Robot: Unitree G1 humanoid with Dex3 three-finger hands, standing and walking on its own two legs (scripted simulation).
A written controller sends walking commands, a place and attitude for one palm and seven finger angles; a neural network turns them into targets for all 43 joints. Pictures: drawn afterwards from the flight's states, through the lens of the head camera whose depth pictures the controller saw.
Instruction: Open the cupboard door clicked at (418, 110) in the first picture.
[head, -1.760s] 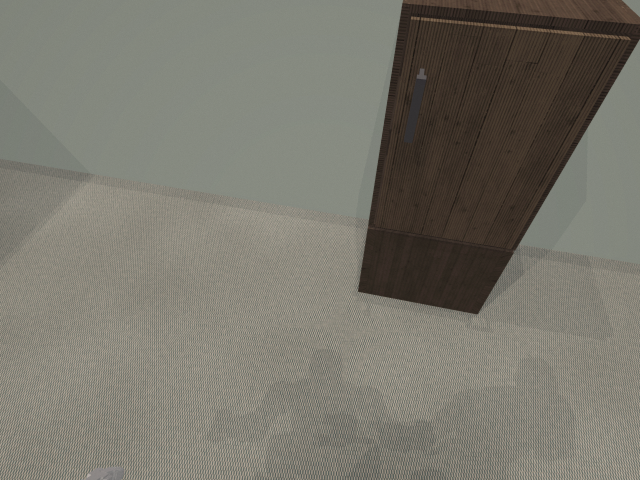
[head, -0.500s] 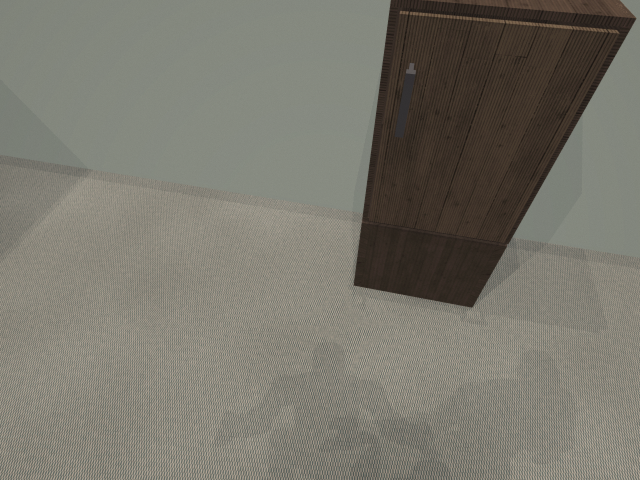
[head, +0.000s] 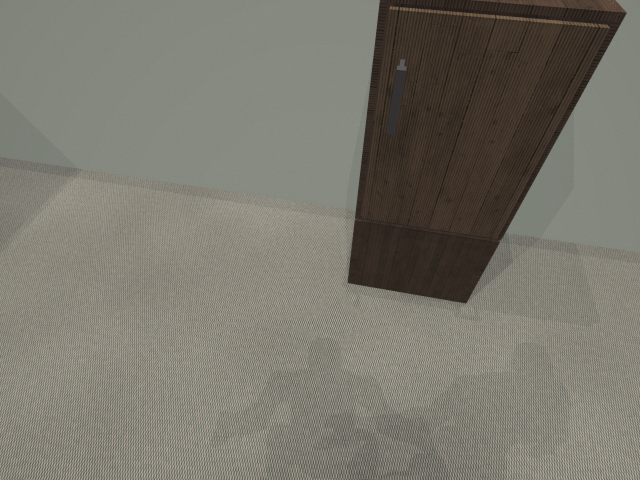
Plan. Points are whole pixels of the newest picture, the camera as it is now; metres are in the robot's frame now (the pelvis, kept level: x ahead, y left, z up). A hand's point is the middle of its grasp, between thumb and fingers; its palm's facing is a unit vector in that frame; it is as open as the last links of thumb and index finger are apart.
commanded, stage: turn to face it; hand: left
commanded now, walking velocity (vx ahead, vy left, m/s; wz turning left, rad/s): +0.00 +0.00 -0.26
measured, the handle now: (396, 97) +0.88 -0.11 +0.04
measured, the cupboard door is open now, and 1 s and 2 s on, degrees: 0 0 0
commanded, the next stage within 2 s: take the last steps up to it in 0.08 s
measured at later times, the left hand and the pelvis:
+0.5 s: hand out of the picture +0.05 +0.16 -0.18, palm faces -0.08 -0.97 -0.22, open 7.4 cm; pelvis +0.02 -0.03 -0.02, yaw -8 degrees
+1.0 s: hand (251, 423) +0.24 +0.13 -0.19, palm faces -0.19 -0.97 -0.13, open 7.4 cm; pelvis +0.19 -0.04 +0.00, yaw -14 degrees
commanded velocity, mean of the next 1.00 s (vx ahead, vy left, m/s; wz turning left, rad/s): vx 0.24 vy -0.13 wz -0.17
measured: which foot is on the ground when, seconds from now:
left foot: down 0.00-0.42, up 0.44-0.78, down 0.80-1.00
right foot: down 0.00-0.80, up 0.82-1.00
